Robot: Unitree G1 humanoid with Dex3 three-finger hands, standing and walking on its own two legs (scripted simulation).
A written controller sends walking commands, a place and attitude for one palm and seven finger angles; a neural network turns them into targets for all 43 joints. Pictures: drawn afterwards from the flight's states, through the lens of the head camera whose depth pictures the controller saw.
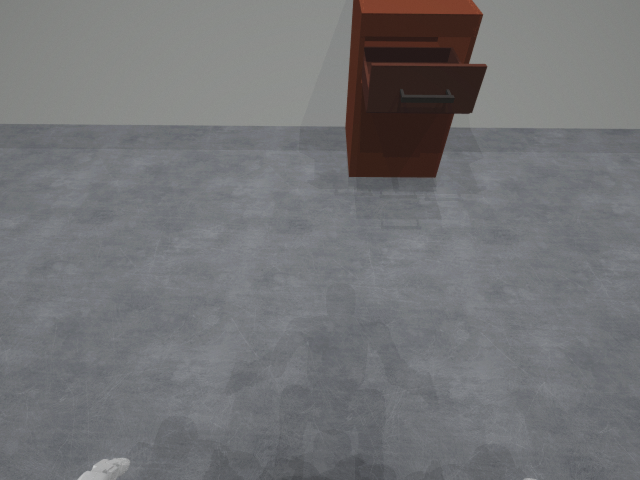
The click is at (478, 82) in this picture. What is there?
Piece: drawer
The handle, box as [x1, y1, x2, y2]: [400, 89, 454, 102]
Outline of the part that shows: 400,89 401,102 452,102 454,98 453,95 450,94 448,89 446,89 446,95 405,95 402,89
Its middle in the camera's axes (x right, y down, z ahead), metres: +0.36 -0.49 +1.34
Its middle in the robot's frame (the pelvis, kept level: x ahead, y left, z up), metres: +1.33 -0.29 -0.19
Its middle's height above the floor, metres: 0.58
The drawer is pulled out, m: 0.23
